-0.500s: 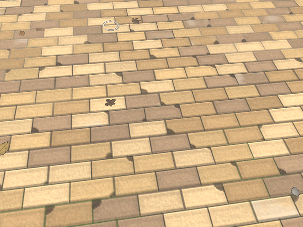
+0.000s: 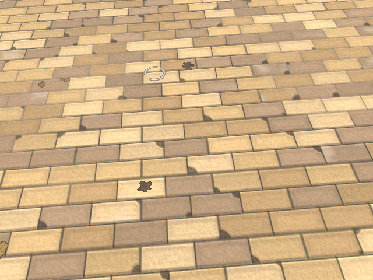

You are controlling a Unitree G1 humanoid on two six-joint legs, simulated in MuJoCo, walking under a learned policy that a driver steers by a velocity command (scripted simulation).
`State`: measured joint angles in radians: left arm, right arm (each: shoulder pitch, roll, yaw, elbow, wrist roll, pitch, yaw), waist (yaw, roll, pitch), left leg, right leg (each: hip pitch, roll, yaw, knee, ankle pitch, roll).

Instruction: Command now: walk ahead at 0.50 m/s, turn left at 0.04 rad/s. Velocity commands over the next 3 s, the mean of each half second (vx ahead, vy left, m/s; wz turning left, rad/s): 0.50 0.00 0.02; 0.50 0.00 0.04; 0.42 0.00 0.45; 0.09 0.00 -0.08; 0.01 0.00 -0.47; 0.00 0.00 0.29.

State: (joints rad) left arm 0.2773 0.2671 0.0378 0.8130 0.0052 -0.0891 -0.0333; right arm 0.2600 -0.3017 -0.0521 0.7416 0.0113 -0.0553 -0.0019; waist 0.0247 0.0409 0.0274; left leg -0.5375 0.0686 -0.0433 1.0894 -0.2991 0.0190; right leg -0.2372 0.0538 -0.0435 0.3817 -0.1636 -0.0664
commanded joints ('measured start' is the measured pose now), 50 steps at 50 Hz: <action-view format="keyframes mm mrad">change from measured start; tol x32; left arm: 1 -26 150 34 -49 -5 -21 10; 50 -83 89 30 -30 10 -15 7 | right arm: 1 -2 -58 -16 -65 -9 -4 -6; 50 52 -89 -30 92 19 -15 -6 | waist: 1 -23 -114 -16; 16 -106 -104 -142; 18 -84 282 -402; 50 -16 -155 -45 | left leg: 1 -122 62 -23 -96 101 -28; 14 -9 -26 35 -595 246 30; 16 344 -60 71 -623 260 84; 18 940 317 -604 -694 53 304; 26 390 153 -185 -935 307 232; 38 546 172 -46 -912 348 171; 43 474 91 32 -447 646 87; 45 -106 -130 -34 136 -273 -1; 46 -203 -73 -100 221 -248 20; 50 -67 63 -69 58 14 22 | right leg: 1 73 -273 251 -246 149 -181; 16 238 -237 79 167 603 -52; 18 -358 10 61 793 -372 38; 20 -524 -86 153 892 -329 15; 40 -353 -122 61 128 129 25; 43 151 -112 49 125 130 -55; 45 640 -448 753 -50 -136 -253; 50 106 -308 275 -210 -28 -119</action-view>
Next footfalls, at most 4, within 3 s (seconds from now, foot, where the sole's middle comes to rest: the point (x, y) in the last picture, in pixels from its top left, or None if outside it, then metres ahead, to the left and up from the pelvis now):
0.32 left None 0.36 0.15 -0.78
0.86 right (230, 234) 0.66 -0.09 -0.78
1.40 left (167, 174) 0.93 0.16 -0.78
1.88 right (217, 161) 1.00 -0.05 -0.78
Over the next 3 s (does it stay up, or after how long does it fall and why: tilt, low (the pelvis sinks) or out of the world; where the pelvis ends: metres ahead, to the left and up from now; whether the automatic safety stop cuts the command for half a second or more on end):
stays up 0.92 0.10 -0.02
